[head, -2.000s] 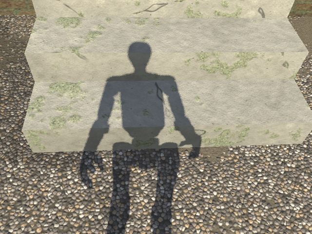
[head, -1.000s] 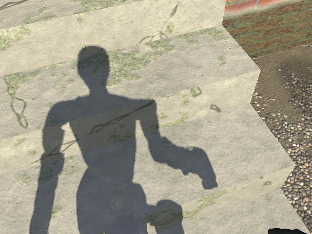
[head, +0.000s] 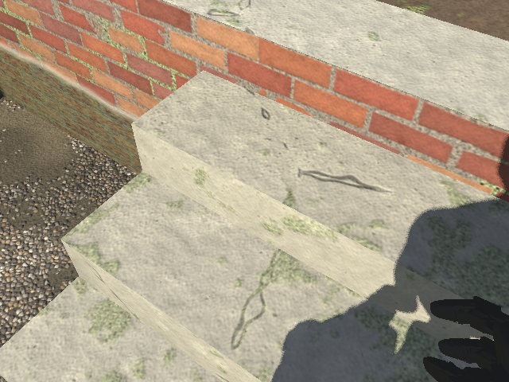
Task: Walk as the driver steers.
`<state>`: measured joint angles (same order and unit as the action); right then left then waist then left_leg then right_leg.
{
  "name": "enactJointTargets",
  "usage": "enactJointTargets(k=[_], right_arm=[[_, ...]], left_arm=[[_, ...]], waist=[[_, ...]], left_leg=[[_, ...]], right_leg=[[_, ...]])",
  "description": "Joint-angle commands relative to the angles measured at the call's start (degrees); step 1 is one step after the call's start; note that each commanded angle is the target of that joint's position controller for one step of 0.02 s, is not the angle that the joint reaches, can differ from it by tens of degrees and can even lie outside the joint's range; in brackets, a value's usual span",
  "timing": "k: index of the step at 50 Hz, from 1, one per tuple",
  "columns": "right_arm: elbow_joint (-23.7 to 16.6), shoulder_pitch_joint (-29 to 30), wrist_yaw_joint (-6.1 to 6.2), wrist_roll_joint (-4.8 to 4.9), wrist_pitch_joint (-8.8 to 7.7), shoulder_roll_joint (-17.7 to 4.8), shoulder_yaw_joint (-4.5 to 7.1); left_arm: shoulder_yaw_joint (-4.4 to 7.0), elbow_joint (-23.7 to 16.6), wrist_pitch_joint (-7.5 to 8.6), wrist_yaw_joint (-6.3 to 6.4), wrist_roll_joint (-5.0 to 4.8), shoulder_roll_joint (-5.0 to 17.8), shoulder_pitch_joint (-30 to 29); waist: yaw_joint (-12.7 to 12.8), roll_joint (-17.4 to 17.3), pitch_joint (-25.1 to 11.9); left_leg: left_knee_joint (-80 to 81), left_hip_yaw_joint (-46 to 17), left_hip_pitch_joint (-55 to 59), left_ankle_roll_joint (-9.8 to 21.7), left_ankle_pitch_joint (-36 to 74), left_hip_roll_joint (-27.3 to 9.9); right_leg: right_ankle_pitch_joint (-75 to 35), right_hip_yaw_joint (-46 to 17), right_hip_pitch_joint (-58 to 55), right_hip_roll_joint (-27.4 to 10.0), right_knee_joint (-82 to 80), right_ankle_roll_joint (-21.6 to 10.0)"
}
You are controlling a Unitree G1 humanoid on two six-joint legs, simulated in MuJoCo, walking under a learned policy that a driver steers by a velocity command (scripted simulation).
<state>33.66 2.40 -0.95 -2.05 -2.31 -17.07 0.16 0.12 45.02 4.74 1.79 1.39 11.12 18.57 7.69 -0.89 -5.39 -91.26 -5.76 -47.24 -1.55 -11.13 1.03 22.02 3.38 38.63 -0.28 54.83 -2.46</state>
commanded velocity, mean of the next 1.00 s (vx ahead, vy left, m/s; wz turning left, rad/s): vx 0.00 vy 0.00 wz -0.69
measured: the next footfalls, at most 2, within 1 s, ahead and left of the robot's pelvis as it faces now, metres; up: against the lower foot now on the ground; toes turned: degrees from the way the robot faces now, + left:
left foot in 0.24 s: +0.02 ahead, +0.17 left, -0.18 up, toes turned -5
right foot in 0.80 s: +0.05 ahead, -0.21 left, +0.00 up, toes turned -40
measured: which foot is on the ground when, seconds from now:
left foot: up 0.00-0.22, down 0.24-0.82, up 0.84-1.00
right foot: down 0.00-0.26, up 0.28-0.78, down 0.80-1.00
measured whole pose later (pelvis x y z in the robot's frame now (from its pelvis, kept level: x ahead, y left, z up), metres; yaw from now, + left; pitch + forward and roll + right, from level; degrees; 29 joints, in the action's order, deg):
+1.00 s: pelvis +0.03 -0.07 -0.01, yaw -40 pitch +4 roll -2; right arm 41.4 -6.5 -1.4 -2.9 -3.8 -15.8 3.3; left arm 1.7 50.8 2.8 -3.2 -0.1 14.8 17.8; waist 1.2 -0.4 -5.3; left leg -109.1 -10.4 -48.4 3.4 -6.9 3.7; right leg 23.9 3.4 38.3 4.5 58.0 -3.5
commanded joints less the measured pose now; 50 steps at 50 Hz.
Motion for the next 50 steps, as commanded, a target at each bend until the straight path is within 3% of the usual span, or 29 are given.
enactJointTargets(k=[1,4,8,11,12,13,14,15,16,18,19,20,23,26,32,33,34,37,40,41,42,43,44,45,46,47,48,49,50], right_arm=[[-0.13,-6.24,-0.67,-1.14,-0.65,-6.61,0.65],[-0.83,-6.74,0.98,-1.94,-1.70,-6.65,0.48],[-2.31,-10.69,0.47,-2.59,-1.42,-2.28,-0.22],[2.57,-18.69,-3.02,0.35,-1.66,1.67,-0.03],[4.46,-21.44,-4.05,0.40,-2.11,0.74,0.64],[4.43,-23.88,-3.91,-1.41,-3.25,-5.44,2.88],[3.89,-19.75,-4.91,-2.85,-2.39,-11.28,5.10],[3.04,-18.05,-5.29,-6.31,-1.95,-10.01,5.27],[2.96,-16.53,-5.47,-6.52,-1.83,-8.88,4.47],[1.25,-11.18,-3.20,-4.18,0.69,-8.71,3.91],[2.59,-13.93,-2.01,-2.46,1.02,-7.80,3.71],[3.77,-14.88,-0.94,-2.81,1.01,-5.35,2.36],[5.32,-18.03,0.55,-2.03,0.07,-3.62,0.63],[9.59,-25.53,0.38,-4.09,0.23,-4.18,0.50],[16.23,-30.26,0.58,-5.37,-0.19,-2.32,0.73],[17.43,-27.10,-0.20,-4.24,-0.45,-5.81,2.43],[17.81,-28.61,-0.51,-3.76,-0.65,-4.99,2.56],[15.64,-25.45,0.75,-3.81,-3.38,-6.85,3.86],[11.26,-18.33,2.28,-4.59,-4.54,-13.51,6.28],[9.23,-15.76,1.31,-4.61,-5.80,-11.89,5.90],[2.65,-11.29,-1.27,-5.51,-6.41,-5.72,4.84],[-0.34,-8.10,-3.21,-0.70,-4.73,-4.81,4.81],[1.58,-6.00,-3.80,2.06,-4.29,-4.22,5.19],[3.32,-9.07,-3.96,1.59,-4.12,-4.35,5.48],[5.60,-13.83,-3.88,0.25,-3.93,-2.67,4.72],[7.78,-17.05,-3.69,-0.32,-3.58,1.08,2.84],[10.01,-20.06,-3.37,0.53,-2.82,1.58,2.13],[6.79,-23.20,1.51,-1.95,-0.10,9.06,0.72],[7.99,-23.08,3.14,-1.42,1.32,8.42,0.38]], left_arm=[[0.14,-9.06,2.24,-0.93,0.86,6.46,-10.71],[-0.80,-11.20,2.83,-0.06,0.39,5.89,-8.32],[-1.90,-14.72,2.84,0.92,-0.85,5.60,-10.54],[-2.61,-12.65,0.23,-0.70,-3.48,6.93,-6.92],[-3.02,-12.00,-1.19,-1.38,-3.24,7.58,-2.20],[-3.79,-14.89,-1.75,-3.16,-2.02,4.47,0.10],[-4.08,-13.90,-1.68,-4.05,-1.29,1.78,8.40],[-3.47,-11.23,-1.92,-4.05,-1.62,4.32,8.59],[-3.00,-10.66,-2.04,-3.90,-2.16,4.08,4.37],[-2.92,-11.89,-1.98,-3.15,0.17,3.29,-6.36],[-3.02,-13.04,-1.86,-3.29,0.73,3.13,-11.83],[-2.87,-12.82,-2.15,-3.32,0.36,3.04,-12.91],[-2.27,-11.15,-2.28,-4.76,-0.02,4.86,-16.85],[-2.72,-10.32,-1.57,-5.72,-0.79,3.50,-19.01],[-3.80,-11.33,-2.66,-6.71,-0.33,0.38,-23.29],[-4.97,-12.59,-3.56,-8.29,-0.37,-1.50,-26.07],[-5.01,-12.80,-4.89,-8.96,-0.38,-0.16,-29.96],[-4.73,-9.80,-5.06,-9.76,0.00,-1.86,-19.16],[-1.50,-9.13,-3.38,-8.61,-3.36,3.98,-9.71],[1.29,-8.00,-3.20,-5.79,-4.41,9.21,0.86],[4.21,-6.71,-3.97,-1.96,-0.42,18.98,12.69],[6.42,-7.29,-2.60,-2.53,2.41,27.45,14.00],[6.76,-5.59,-1.33,-3.53,2.93,26.26,11.74],[5.28,-3.34,-1.03,-5.08,-0.24,20.78,8.08],[3.88,-1.11,-0.23,-6.58,-3.18,14.91,2.09],[2.26,0.56,-0.10,-7.53,-3.28,10.03,-5.57],[0.56,0.48,-0.54,-7.86,-1.27,4.33,-11.16],[1.15,3.37,-1.10,-3.97,-1.85,-1.06,-8.51],[0.41,4.86,-0.87,-2.62,-1.23,-1.67,-8.17]], waist=[[-4.60,6.68,-7.09],[-4.13,4.95,-2.75],[-4.63,8.26,-0.97],[-6.89,3.48,3.78],[-5.91,2.18,4.24],[-3.86,-7.05,-0.27],[-0.34,-18.23,-7.11],[-2.13,-9.00,-11.92],[-1.90,-7.56,-8.87],[-3.85,-3.66,-4.68],[-6.23,-0.94,-0.22],[-5.96,-2.30,1.69],[-9.37,-4.83,1.31],[-11.17,-4.39,2.03],[-9.29,-5.13,1.32],[-7.20,-2.96,3.27],[-9.29,-2.79,3.05],[-6.61,-8.89,2.21],[-1.18,-11.14,-3.96],[3.89,-7.02,-9.59],[5.95,11.17,-23.78],[5.25,9.56,-22.56],[5.82,10.59,-10.45],[1.21,16.73,-4.60],[-4.30,14.26,0.36],[-9.38,6.32,2.51],[-12.12,1.25,1.07],[-18.05,-4.03,1.48],[-17.17,-6.01,4.94]], left_leg=[[-6.74,-0.73,1.73,0.59,3.43,0.38],[3.84,-1.95,5.03,0.30,4.43,-1.98],[41.56,1.55,20.90,0.08,5.74,-3.94],[82.32,9.89,38.81,1.30,33.70,-2.52],[87.86,12.18,45.38,4.02,40.51,-4.16],[73.87,5.40,53.64,14.26,62.11,-12.42],[56.61,-3.12,64.65,29.48,98.31,-28.68],[57.29,-3.59,64.82,29.14,91.08,-32.21],[59.46,-1.68,58.99,25.61,70.59,-30.29],[71.90,-8.54,47.37,27.44,24.50,-33.85],[76.72,-5.79,44.53,24.03,2.40,-29.41],[77.69,-3.98,41.64,20.24,-4.39,-26.27],[80.94,2.98,43.37,18.52,-6.25,-23.01],[80.75,7.37,50.72,19.15,1.71,-24.92],[80.96,15.14,56.45,19.05,17.16,-26.32],[84.43,17.88,56.06,17.61,13.62,-27.24],[85.65,19.30,51.66,16.98,10.95,-25.97],[82.51,25.03,53.69,16.84,33.64,-29.18],[69.12,29.64,48.68,14.18,72.79,-24.99],[53.46,28.36,27.97,7.87,70.46,-19.75],[32.38,21.58,8.36,0.26,0.83,-7.90],[3.22,0.53,1.20,0.08,-3.22,-0.66],[-13.24,-11.61,-5.36,1.69,1.00,3.87],[-23.12,-13.34,-7.43,3.40,4.27,4.26],[-29.72,-11.54,-9.72,5.45,4.47,4.52],[-30.83,-9.90,-8.71,8.19,4.17,3.54],[-27.89,-9.68,-6.53,9.34,6.03,1.94],[-18.46,-4.74,0.22,4.59,3.06,0.02],[-14.25,-3.86,0.55,3.19,2.33,0.13]], right_leg=[[-10.53,-22.65,-5.40,-6.86,-13.81,-11.62],[-3.13,-26.00,-4.34,-6.95,-8.60,-10.77],[-4.63,-27.18,2.01,-3.57,-2.01,-8.24],[-3.02,-24.37,7.97,0.15,5.88,-7.96],[-2.85,-22.66,11.00,1.25,10.83,-5.06],[1.43,-14.84,22.31,6.08,28.48,1.16],[26.84,-7.19,38.01,11.70,53.11,8.41],[23.17,-6.35,43.76,9.67,71.76,11.80],[15.72,-8.19,47.27,7.70,78.79,11.20],[4.79,-12.48,45.95,2.52,77.37,9.28],[4.51,-10.01,45.63,1.87,76.38,7.15],[-0.68,-10.66,44.34,1.18,77.36,5.67],[-4.62,-7.15,41.60,1.06,69.03,5.24],[-4.04,-8.28,46.23,-0.86,66.35,3.17],[-0.30,-6.35,47.58,-6.21,59.58,-0.80],[17.17,-4.77,43.97,-8.39,39.29,-0.67],[25.70,-1.16,37.75,-7.35,35.05,-1.53],[19.48,2.76,26.73,-3.62,35.37,-1.74],[1.27,6.80,1.64,5.57,15.45,-5.25],[-20.33,-3.73,-23.86,6.21,11.08,-11.00],[-38.78,-38.22,-47.92,-6.40,-15.04,-21.36],[-31.74,-62.56,-38.47,-15.50,-26.82,-17.56],[-19.93,-56.15,-25.88,-16.19,-30.36,-13.22],[-7.53,-49.11,-15.38,-13.37,-29.72,-13.31],[-4.52,-41.52,-9.26,-10.55,-25.81,-15.48],[-0.05,-35.72,0.00,-9.30,-24.20,-15.32],[2.93,-32.42,3.08,-9.47,-27.24,-13.55],[-1.81,-25.44,-1.93,-9.54,-24.81,-5.93],[-9.17,-20.01,1.56,-8.96,-24.68,-5.53]])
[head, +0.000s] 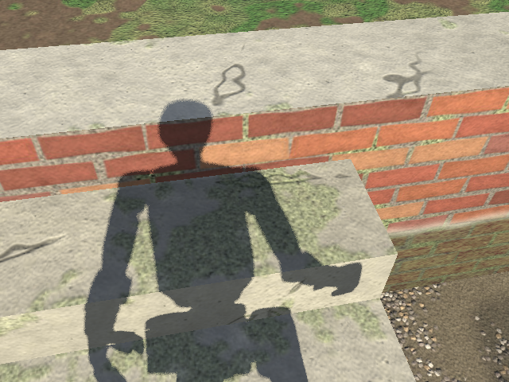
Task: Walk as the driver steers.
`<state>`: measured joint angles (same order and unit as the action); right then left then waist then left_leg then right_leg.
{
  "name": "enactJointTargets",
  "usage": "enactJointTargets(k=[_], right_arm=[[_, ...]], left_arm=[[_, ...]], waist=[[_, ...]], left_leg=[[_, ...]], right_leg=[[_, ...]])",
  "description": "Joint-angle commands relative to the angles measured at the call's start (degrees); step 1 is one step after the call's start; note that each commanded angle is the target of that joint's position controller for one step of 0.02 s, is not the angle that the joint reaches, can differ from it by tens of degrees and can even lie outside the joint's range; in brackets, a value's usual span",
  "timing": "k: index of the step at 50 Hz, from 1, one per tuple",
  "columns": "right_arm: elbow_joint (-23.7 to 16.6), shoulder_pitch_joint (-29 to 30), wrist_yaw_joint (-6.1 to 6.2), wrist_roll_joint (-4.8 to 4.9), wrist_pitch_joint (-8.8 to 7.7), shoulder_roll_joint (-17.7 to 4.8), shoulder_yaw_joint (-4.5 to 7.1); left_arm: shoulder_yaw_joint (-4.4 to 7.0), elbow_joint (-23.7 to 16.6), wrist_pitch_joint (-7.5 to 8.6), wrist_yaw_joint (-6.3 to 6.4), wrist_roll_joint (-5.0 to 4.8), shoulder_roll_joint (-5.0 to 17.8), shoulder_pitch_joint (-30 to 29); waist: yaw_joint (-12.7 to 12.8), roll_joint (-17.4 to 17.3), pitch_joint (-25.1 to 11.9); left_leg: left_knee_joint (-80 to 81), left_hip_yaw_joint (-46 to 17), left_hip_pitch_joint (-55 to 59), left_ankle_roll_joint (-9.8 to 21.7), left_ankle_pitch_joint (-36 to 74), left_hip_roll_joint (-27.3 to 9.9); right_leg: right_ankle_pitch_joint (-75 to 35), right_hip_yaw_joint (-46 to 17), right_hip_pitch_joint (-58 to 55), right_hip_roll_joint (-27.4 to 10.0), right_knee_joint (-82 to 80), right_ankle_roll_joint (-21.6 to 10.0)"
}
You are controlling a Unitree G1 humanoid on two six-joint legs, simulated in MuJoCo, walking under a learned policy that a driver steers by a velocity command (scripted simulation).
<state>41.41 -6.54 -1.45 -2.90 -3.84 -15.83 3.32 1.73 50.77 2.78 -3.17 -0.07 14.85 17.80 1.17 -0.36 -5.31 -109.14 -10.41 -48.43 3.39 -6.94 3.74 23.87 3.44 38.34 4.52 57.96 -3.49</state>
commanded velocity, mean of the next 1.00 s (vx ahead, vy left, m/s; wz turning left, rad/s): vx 0.00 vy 0.00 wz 0.71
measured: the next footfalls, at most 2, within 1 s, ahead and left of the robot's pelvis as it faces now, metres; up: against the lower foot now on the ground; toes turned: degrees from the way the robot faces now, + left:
left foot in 0.32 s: +0.05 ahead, +0.14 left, +0.00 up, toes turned +17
right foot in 0.80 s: +0.19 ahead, -0.03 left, +0.00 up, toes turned +40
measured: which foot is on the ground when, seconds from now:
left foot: up 0.00-0.30, down 0.32-0.78, up 0.80-1.00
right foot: down 0.00-0.36, up 0.38-0.78, down 0.80-1.00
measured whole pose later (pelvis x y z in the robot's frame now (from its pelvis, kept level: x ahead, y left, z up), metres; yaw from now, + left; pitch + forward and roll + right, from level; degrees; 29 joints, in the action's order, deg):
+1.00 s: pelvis +0.05 -0.03 +0.05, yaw +46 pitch +3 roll -1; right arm 30.3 -3.5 -0.7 2.4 4.5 -15.7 2.3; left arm 0.9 31.9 -5.0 2.7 -0.1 9.6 10.5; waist 3.7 -2.3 5.0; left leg -79.4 -4.4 -39.7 -8.0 -23.8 2.7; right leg 13.2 6.4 24.6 -0.1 35.1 -4.0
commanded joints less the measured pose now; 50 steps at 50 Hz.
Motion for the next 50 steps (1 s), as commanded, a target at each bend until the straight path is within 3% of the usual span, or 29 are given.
enactJointTargets(k=[1,2,4,5,7,8,11,14,17,18,19,20,22,24,26,29,32,33,34,36,38,39,40,41,42,43,44,47,50], right_arm=[[1.34,-7.72,-1.25,3.30,1.76,-1.80,-1.39],[2.92,-9.74,-3.38,3.49,1.63,-2.14,-0.77],[5.96,-12.76,-5.91,1.56,0.32,-4.82,0.35],[4.58,-10.20,-5.95,1.10,-0.07,-5.18,0.36],[-0.97,0.07,-4.83,0.88,-0.49,-4.38,-0.24],[-3.19,1.92,-4.17,0.95,0.01,-2.97,-1.14],[-6.75,-0.09,-2.45,1.02,2.05,-0.83,-1.97],[-8.70,-1.79,-1.67,0.88,1.58,-0.92,-1.41],[-9.00,-3.91,-1.50,1.35,-1.04,-0.84,-0.50],[-8.47,-5.56,-0.66,1.45,-1.55,-4.54,0.60],[-7.40,-10.27,0.17,1.65,-1.60,-7.90,1.62],[-5.45,-16.72,-0.21,0.69,-1.73,-9.57,2.77],[-3.20,-19.85,-1.55,-0.86,-3.15,-9.74,3.12],[-5.40,-11.48,-2.10,0.05,-3.02,-5.09,1.40],[-7.29,-6.48,-1.18,0.59,-1.87,-3.09,0.16],[-9.09,-6.50,-0.05,0.15,-1.41,-3.39,-0.06],[-11.37,-2.18,0.19,0.24,-2.02,-6.24,0.56],[-12.57,-2.04,1.19,8.29,3.96,-5.82,2.02],[-13.27,-4.62,2.19,8.18,6.62,-7.24,2.18],[-15.68,-0.56,2.90,5.97,8.56,-9.28,2.73],[-16.36,2.26,3.18,6.53,8.72,-5.81,1.76],[-15.83,1.26,3.07,6.64,8.90,-2.31,1.30],[-16.17,-3.45,2.95,5.96,9.46,1.01,1.05],[-16.93,-9.44,1.46,5.29,9.35,-1.92,2.48],[-16.79,-6.67,0.78,5.57,8.94,-3.88,2.57],[-16.74,-0.59,0.24,4.69,8.80,-6.39,2.49],[-15.29,1.20,0.06,5.00,8.57,-6.51,2.38],[-15.77,5.00,-0.18,5.92,7.01,-2.46,-0.24],[-15.35,1.86,1.56,4.61,7.67,1.02,-2.59]], left_arm=[[-3.19,-9.44,2.80,-0.56,1.24,-5.35,-22.28],[-2.97,-11.44,3.47,-0.62,0.48,-3.29,-27.16],[-1.80,-14.19,4.77,0.10,0.43,2.86,-27.16],[-0.19,-14.78,5.05,1.37,1.25,7.64,-26.29],[1.84,-14.42,4.89,3.97,2.70,11.63,-19.22],[2.39,-13.70,4.61,4.68,2.92,11.66,-15.66],[2.61,-11.20,3.80,5.21,0.85,7.76,-7.37],[2.92,-12.51,3.59,6.40,1.60,7.31,-8.90],[3.24,-12.10,2.39,5.89,2.23,6.64,-10.37],[3.31,-15.33,2.48,5.87,2.29,4.68,-11.21],[3.07,-19.64,3.26,6.23,1.84,4.07,-16.47],[3.02,-22.69,3.35,6.78,2.02,3.50,-22.79],[2.87,-24.39,2.36,7.29,2.57,3.19,-26.35],[4.60,-22.17,2.34,7.31,2.09,7.04,-19.20],[4.20,-22.23,2.56,7.47,3.25,5.24,-16.36],[3.47,-20.67,1.71,6.73,2.20,4.23,-13.42],[2.34,-20.23,0.42,5.09,2.56,3.72,-9.72],[0.37,-24.40,-3.21,4.48,-7.32,-0.40,-20.25],[-0.64,-25.26,-4.26,3.92,-7.20,-1.99,-21.45],[0.42,-24.25,-5.24,3.12,-4.83,1.17,-14.45],[1.22,-22.28,-4.89,3.82,-2.77,1.67,-8.98],[1.45,-21.32,-4.55,4.07,-0.99,1.92,-8.77],[1.57,-22.48,-5.20,4.17,-0.30,4.55,-10.56],[1.59,-24.58,-6.59,4.21,-0.49,5.53,-16.24],[2.06,-25.37,-7.34,4.86,-0.64,5.49,-17.44],[0.98,-24.42,-6.90,4.99,-0.91,1.20,-15.62],[0.66,-23.71,-7.21,5.31,-0.13,-0.15,-15.05],[1.42,-23.90,-7.20,6.99,0.74,2.38,-8.18],[0.83,-23.48,-6.66,5.56,-0.32,0.99,-7.57]], waist=[[-8.29,-0.63,0.22],[-10.09,0.89,-0.18],[-9.16,0.50,-2.06],[-7.71,1.16,-2.12],[-0.82,2.36,0.49],[1.37,2.90,1.23],[4.62,5.94,1.34],[4.07,6.39,0.69],[2.46,3.95,-1.90],[3.85,-2.86,-5.32],[-0.50,-7.08,-8.17],[-4.98,-8.80,-7.43],[-6.94,-9.11,-5.90],[-2.15,-2.03,-2.98],[1.07,-3.07,-2.36],[1.05,-4.35,-3.04],[2.24,-5.97,-4.59],[-0.56,-4.02,3.49],[-1.33,-3.22,0.17],[1.72,-9.85,-4.05],[4.28,-11.89,-2.26],[3.39,-5.51,-1.49],[0.12,8.05,-3.37],[-6.23,12.25,-5.63],[-4.64,13.09,-6.18],[-1.95,5.43,0.11],[-1.17,6.26,3.79],[2.39,1.10,-2.27],[0.99,3.44,-5.05]], left_leg=[[8.64,-2.53,1.81,-3.67,-3.01,-5.91],[12.69,0.29,6.71,-5.67,-1.38,-5.97],[21.53,7.60,21.97,-8.63,-0.03,-5.97],[27.76,10.75,26.29,-9.07,0.68,-6.18],[40.56,10.87,18.45,-8.30,-2.00,-7.64],[46.96,8.87,14.82,-7.23,-4.94,-9.34],[59.27,9.41,12.84,-6.44,-15.90,-9.36],[67.76,11.70,16.19,-3.57,-16.41,-6.82],[84.74,14.13,27.79,4.50,4.83,-2.82],[81.89,6.01,35.97,10.35,24.81,-7.87],[81.53,-8.72,45.17,18.03,33.10,-15.83],[82.99,-14.57,53.44,20.35,34.00,-19.00],[83.65,-14.20,56.29,19.54,38.62,-19.96],[83.87,-12.56,47.21,18.14,35.66,-19.25],[85.21,-11.50,39.45,16.82,29.21,-16.32],[85.56,-12.18,37.67,15.22,25.01,-13.83],[84.59,-13.10,30.42,13.58,25.42,-11.40],[80.53,-17.07,40.95,9.47,32.84,-10.36],[79.46,-18.60,42.22,8.32,38.43,-10.81],[78.07,-21.01,39.09,6.67,41.09,-11.70],[74.70,-18.80,32.76,3.58,29.57,-6.89],[66.37,-14.35,25.91,1.54,8.89,-2.46],[48.41,-3.91,14.75,-0.66,-24.29,5.48],[32.08,2.61,10.98,-4.21,-31.94,1.82],[22.97,6.27,6.83,-6.82,-27.86,-2.30],[23.18,4.77,0.68,-7.40,-19.81,-5.27],[22.84,7.54,-1.50,-8.97,-14.89,-3.79],[23.97,5.01,-2.77,-12.09,-15.11,-0.44],[37.79,6.59,3.71,-12.48,-19.27,-1.33]], right_leg=[[-6.45,-17.06,3.28,-13.04,-33.14,-4.05],[-6.04,-11.58,5.66,-10.93,-34.87,-1.86],[-17.73,-2.17,6.78,-9.79,-37.58,-0.28],[-19.74,1.06,4.53,-9.33,-38.42,-1.49],[-20.51,-1.09,-11.31,-14.66,-36.93,-6.29],[-22.84,-3.83,-19.44,-18.79,-36.35,-9.18],[-28.52,-10.04,-33.02,-26.40,-36.24,-15.07],[-28.81,-8.95,-36.97,-28.04,-36.61,-13.66],[-19.73,0.03,-36.08,-21.65,-30.57,-5.10],[-16.20,7.90,-30.06,-14.34,-23.58,0.50],[-11.74,9.64,-18.24,-7.39,-16.88,5.26],[2.28,5.10,-6.30,-3.47,-11.17,8.32],[15.64,-4.67,6.17,-2.43,14.29,10.27],[10.48,-9.87,7.37,-3.70,24.22,9.55],[6.44,-9.37,3.54,-2.60,24.69,10.03],[2.77,-8.37,2.89,-1.40,18.77,12.72],[0.01,-6.39,-5.87,-1.35,14.39,12.57],[-1.45,-1.72,3.16,-1.07,-3.97,9.42],[0.20,-1.37,-0.38,1.26,-9.27,9.13],[-3.21,-2.69,-12.27,1.62,-15.81,7.90],[-15.88,-1.29,-22.85,1.31,-32.51,6.93],[-25.82,-5.35,-28.84,-4.07,-38.27,5.06],[-45.79,-19.16,-35.63,-18.46,-38.32,-0.61],[-53.78,-24.16,-30.86,-28.91,-35.85,-5.60],[-32.53,-29.27,-28.70,-30.10,-37.18,-12.09],[-13.19,-23.20,-27.99,-25.15,-38.71,-11.64],[-10.89,-17.51,-27.49,-18.69,-38.28,-11.30],[-21.07,-18.57,-34.39,-17.35,-31.57,-13.44],[-18.02,-18.27,-33.49,-16.56,-31.50,-11.15]])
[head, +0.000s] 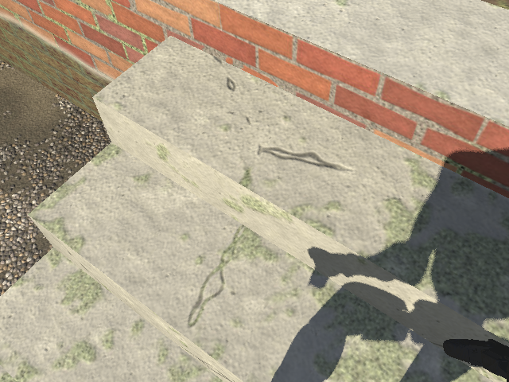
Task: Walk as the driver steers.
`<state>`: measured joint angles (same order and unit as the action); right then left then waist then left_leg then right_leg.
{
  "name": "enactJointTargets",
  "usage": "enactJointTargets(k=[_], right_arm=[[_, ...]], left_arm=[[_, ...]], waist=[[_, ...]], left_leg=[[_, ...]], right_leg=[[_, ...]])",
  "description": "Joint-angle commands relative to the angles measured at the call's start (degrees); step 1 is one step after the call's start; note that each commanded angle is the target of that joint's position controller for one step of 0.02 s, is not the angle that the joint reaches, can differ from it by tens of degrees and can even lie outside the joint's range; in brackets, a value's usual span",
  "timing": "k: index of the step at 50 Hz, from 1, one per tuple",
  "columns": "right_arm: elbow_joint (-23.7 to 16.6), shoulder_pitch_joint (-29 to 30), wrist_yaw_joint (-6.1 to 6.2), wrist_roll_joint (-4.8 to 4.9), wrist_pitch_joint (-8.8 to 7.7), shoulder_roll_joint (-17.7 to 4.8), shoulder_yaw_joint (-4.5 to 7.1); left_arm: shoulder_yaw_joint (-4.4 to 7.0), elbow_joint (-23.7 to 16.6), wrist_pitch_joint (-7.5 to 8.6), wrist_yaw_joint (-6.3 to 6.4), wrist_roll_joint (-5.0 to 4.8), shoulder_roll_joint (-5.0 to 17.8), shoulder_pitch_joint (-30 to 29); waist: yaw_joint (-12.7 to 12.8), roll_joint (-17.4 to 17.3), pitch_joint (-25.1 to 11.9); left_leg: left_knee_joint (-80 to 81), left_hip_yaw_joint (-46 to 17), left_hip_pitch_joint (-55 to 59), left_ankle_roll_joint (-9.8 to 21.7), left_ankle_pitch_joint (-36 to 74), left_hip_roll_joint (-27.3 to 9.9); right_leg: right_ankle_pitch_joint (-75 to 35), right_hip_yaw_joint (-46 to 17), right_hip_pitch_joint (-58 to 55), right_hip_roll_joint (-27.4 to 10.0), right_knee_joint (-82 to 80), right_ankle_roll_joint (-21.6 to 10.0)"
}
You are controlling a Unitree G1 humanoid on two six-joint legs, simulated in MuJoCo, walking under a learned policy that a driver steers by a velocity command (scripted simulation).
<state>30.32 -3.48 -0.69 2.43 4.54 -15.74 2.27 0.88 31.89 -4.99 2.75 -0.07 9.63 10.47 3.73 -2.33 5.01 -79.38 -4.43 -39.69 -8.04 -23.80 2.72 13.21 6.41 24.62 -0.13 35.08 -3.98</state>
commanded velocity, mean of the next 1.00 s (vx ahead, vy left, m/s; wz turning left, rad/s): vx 0.69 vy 0.00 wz -0.59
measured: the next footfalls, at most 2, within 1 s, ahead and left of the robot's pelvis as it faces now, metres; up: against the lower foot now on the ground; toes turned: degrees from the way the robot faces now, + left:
left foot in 0.12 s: +0.09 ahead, +0.09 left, +0.00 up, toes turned -3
right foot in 0.60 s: -0.03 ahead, -0.11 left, +0.00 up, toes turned -30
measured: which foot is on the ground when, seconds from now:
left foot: up 0.00-0.10, down 0.12-0.60, up 0.62-0.98, down 1.00-1.00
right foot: down 0.00-0.12, up 0.14-0.58, down 0.60-0.98, up 1.00-1.00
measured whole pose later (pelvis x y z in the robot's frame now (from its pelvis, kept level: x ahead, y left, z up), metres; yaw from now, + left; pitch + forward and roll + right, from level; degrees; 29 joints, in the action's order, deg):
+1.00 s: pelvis +0.22 -0.16 +0.05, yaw -40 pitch +3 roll +3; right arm 29.4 -0.4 -0.1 -0.1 -1.9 -7.3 -3.6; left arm 3.1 54.7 6.5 -1.0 -2.3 13.3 26.4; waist -2.0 2.0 -1.6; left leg -74.7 9.3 -51.5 7.9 -26.3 2.4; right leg -0.2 -3.9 -3.1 -0.5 29.3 -6.7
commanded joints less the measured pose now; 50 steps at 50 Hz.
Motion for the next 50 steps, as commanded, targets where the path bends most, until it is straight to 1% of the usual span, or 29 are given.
enactJointTargets(k=[1,3,6,7,8,9,10,12,16,17,18,24,27,28,30,31,32,33,35,38,42,43,44,45,46,47,48,49,50], right_arm=[[-3.90,-2.96,0.93,-1.17,-0.44,2.54,-2.23],[-4.35,0.18,0.44,-1.60,-1.17,1.66,-2.17],[0.64,-17.45,-1.16,-1.89,-3.19,-2.76,1.13],[2.34,-22.93,-1.99,-0.99,-3.93,-5.44,2.15],[-0.09,-16.99,-1.44,-3.10,-4.22,-11.30,2.98],[-3.84,-3.87,-0.21,-3.53,-4.97,-7.63,1.35],[-4.59,2.53,0.55,-3.37,-5.75,-2.70,-0.34],[-3.26,1.40,0.75,-3.39,-6.77,2.66,-2.45],[2.60,-4.72,1.00,-3.34,-8.20,-1.59,-1.21],[3.96,-6.93,3.40,-5.91,-9.88,-7.09,1.17],[4.56,-5.87,4.14,-5.74,-11.06,-7.93,1.60],[6.07,-0.94,3.62,-5.21,-12.20,-7.69,1.69],[7.16,-4.00,2.99,-4.82,-9.61,-7.41,1.83],[7.76,-4.95,2.76,-4.33,-8.45,-6.54,1.84],[6.88,-2.94,2.67,-4.99,-5.86,-5.59,1.46],[2.66,4.77,1.99,-4.76,-5.85,-0.71,-0.51],[-4.54,10.35,0.55,-5.17,-7.08,-0.33,-1.02],[-6.29,14.81,-0.36,-6.27,-8.66,-1.10,-0.73],[-4.91,14.90,-1.14,-6.57,-10.65,-1.99,-0.83],[-6.41,14.42,-0.75,-7.64,-10.16,1.22,-2.18],[-12.45,22.17,0.60,-4.17,-9.03,8.21,-4.81],[-14.95,25.16,1.24,-4.26,-8.44,9.29,-6.07],[-15.61,24.71,1.28,-3.07,-7.42,6.49,-6.25],[-14.25,18.35,1.13,-2.41,-6.38,5.56,-6.19],[-8.85,6.67,0.49,-2.17,-5.97,2.91,-4.29],[-2.62,-11.45,0.89,-1.73,-5.34,-1.54,-1.13],[1.08,-22.90,1.60,-1.37,-4.92,-4.85,0.75],[2.97,-25.65,1.77,-2.14,-5.56,-7.88,1.85],[7.06,-25.28,1.44,-2.84,-6.45,-10.75,2.86]], left_arm=[[1.38,-3.91,1.10,-1.11,-0.82,5.36,-0.67],[3.68,-3.75,0.51,-2.68,-2.38,8.80,-1.51],[3.45,-1.58,1.62,-2.49,-1.94,7.73,-3.89],[2.44,-1.86,2.20,-2.81,-1.42,3.58,-6.69],[1.15,-7.67,2.10,-2.74,-2.52,0.14,-14.89],[1.56,-8.52,3.10,-2.22,-1.17,2.91,-11.10],[1.90,-6.32,3.50,-2.01,-0.14,4.27,-7.03],[2.29,-3.18,3.87,-1.54,-0.84,5.29,-1.14],[2.52,-1.07,4.04,-2.23,-2.46,6.81,-0.95],[3.84,-0.10,3.24,-2.65,4.58,8.82,2.36],[4.50,0.02,2.59,-3.40,4.84,9.96,2.78],[4.65,0.07,3.31,-6.21,-0.05,9.66,0.84],[4.61,-0.27,3.36,-5.23,0.66,10.06,4.11],[4.55,0.62,3.51,-5.05,1.83,10.11,6.07],[5.30,8.23,5.63,-5.16,1.83,11.34,18.72],[4.21,8.41,6.62,-5.78,1.45,10.75,20.46],[6.31,4.22,6.74,-3.74,-0.11,19.08,16.76],[6.69,1.94,7.18,-2.55,0.35,19.76,11.08],[5.64,2.57,8.57,-2.35,1.82,17.47,9.21],[4.55,8.19,11.85,-2.90,1.63,15.15,19.66],[4.24,16.50,13.46,-2.69,4.00,14.28,27.28],[3.62,18.23,13.03,-3.02,2.99,12.36,25.34],[2.40,17.18,12.18,-2.37,1.69,8.79,19.54],[1.58,15.68,11.23,-2.18,0.20,8.27,11.84],[2.24,14.66,12.09,-2.18,-2.82,11.73,11.41],[4.38,14.38,12.71,-2.16,-3.08,20.09,9.07],[6.94,14.78,13.50,-2.59,-3.75,25.79,4.50],[7.89,14.64,14.01,-3.62,-4.46,25.21,2.20],[6.63,13.14,15.51,-5.27,-2.21,16.48,-0.23]], waist=[[-2.60,6.88,-13.94],[-0.63,8.52,-7.60],[-10.03,14.78,-12.32],[-13.51,5.10,-12.04],[-13.11,-16.62,-10.99],[-5.40,-11.27,-9.85],[-2.44,-9.22,-9.52],[-1.34,-4.51,-9.76],[-2.07,-0.39,-8.08],[0.14,1.56,-7.13],[0.82,0.91,-5.89],[2.38,-4.68,-7.43],[0.35,-7.58,-6.13],[-0.23,-5.20,-5.43],[4.48,11.75,-4.54],[5.65,15.92,-1.15],[4.47,28.33,-2.36],[3.34,20.28,1.93],[1.03,6.12,0.24],[1.41,1.41,-1.58],[1.32,4.06,1.09],[-1.36,2.53,4.56],[-2.50,3.05,7.58],[-6.82,3.80,4.58],[-10.18,9.09,-6.66],[-18.86,13.32,-20.83],[-24.52,15.18,-28.29],[-26.97,7.61,-29.01],[-22.38,-5.20,-22.96]], left_leg=[[17.03,4.35,-0.55,-1.02,-5.20,-1.72],[31.42,13.63,7.85,-0.48,-9.31,2.26],[44.80,11.22,37.24,4.64,-0.67,4.06],[49.15,0.18,48.14,7.08,-9.48,-4.15],[65.54,-31.62,38.26,12.00,-35.58,-23.68],[67.05,-36.59,31.34,13.96,-33.89,-25.60],[63.83,-29.74,27.37,13.30,-27.63,-24.26],[60.55,-17.16,23.93,11.34,-15.37,-20.54],[62.24,-4.71,20.14,13.24,-8.72,-18.30],[67.79,-3.57,15.37,13.88,-11.72,-18.77],[70.21,-2.35,14.77,14.73,-12.14,-19.48],[72.40,14.86,18.37,12.95,-6.22,-18.60],[67.83,16.08,22.32,14.94,-10.12,-21.13],[61.96,16.57,24.40,15.19,-10.65,-21.05],[30.42,20.36,16.80,13.37,-2.39,-13.56],[14.26,15.90,-3.28,10.79,-4.05,-11.39],[7.34,8.95,-19.80,6.08,-4.61,-2.34],[-3.00,5.08,-28.48,4.59,2.14,-6.06],[-20.09,4.25,-30.85,5.14,9.80,-7.85],[-44.43,2.74,-42.90,9.10,3.36,-7.50],[-60.28,4.37,-58.35,13.97,-14.24,-4.97],[-40.34,8.19,-49.56,14.80,-13.58,-6.20],[-18.33,12.84,-29.88,14.88,-11.47,-6.46],[-3.47,16.50,-2.79,16.07,-2.76,-4.48],[-4.41,19.94,19.71,16.52,2.35,0.37],[-4.35,19.10,30.81,15.84,2.50,2.24],[1.16,15.86,34.00,15.41,0.44,2.17],[18.19,13.98,34.81,16.72,0.40,5.18],[34.60,-1.07,33.38,18.99,0.67,1.56]], right_leg=[[-5.11,-20.55,-16.88,-10.11,-9.95,-9.38],[1.20,-17.67,-8.28,-5.27,-12.61,-8.03],[30.53,-20.84,10.39,-3.81,-7.60,-6.53],[34.01,-16.01,26.30,2.52,11.36,-3.27],[18.97,-6.75,38.69,9.35,41.94,0.95],[7.53,-16.00,40.92,4.82,58.10,0.58],[2.21,-14.82,42.12,5.84,67.48,1.59],[-4.26,-11.98,39.98,6.16,77.15,5.20],[-12.70,-7.85,33.92,4.55,73.42,7.97],[-10.38,-9.09,26.71,2.51,69.36,6.06],[-9.86,-7.79,24.40,1.91,66.69,5.57],[2.01,-2.73,4.82,-3.01,28.34,-0.86],[12.68,2.08,-5.18,-3.70,10.42,-4.28],[12.47,3.39,-6.87,-3.25,3.64,-5.01],[11.06,0.07,-18.69,2.88,-5.90,-6.96],[9.52,-16.14,-23.34,-3.22,-2.39,-10.16],[26.04,-50.80,-27.47,-10.94,-24.08,-17.35],[33.79,-62.00,-25.26,-18.21,-33.79,-20.42],[18.20,-51.64,-22.58,-16.97,-27.15,-19.02],[14.74,-44.01,-26.61,-13.81,-21.46,-16.72],[-6.32,-32.76,-30.48,-14.53,-20.84,-11.99],[-7.34,-24.73,-21.17,-11.33,-29.42,-8.34],[-18.62,-18.60,-6.01,-7.83,-40.39,-8.22],[-34.71,-10.70,8.87,-4.02,-43.31,-7.04],[-77.64,-7.94,9.00,-6.26,-34.80,-8.79],[-104.19,-8.03,-2.87,-10.53,-19.59,-8.58],[-118.74,-9.17,-13.49,-13.02,-4.28,-6.46],[-115.67,-7.12,-18.19,-8.51,17.52,-4.68],[-66.67,-10.97,-10.55,1.64,44.80,-3.03]])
